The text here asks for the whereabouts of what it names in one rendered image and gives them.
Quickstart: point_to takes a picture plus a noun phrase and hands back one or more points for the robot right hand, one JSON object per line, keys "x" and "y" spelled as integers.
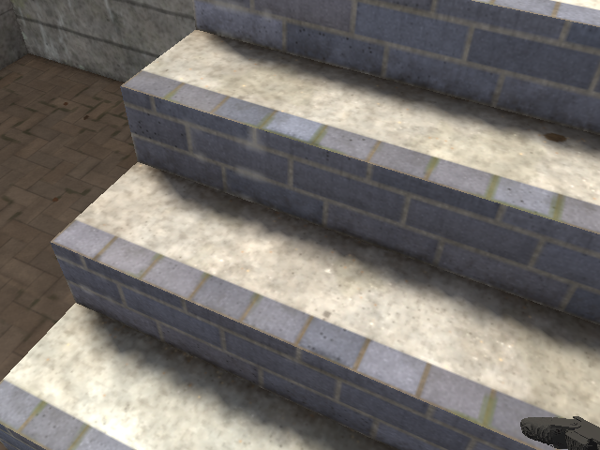
{"x": 571, "y": 434}

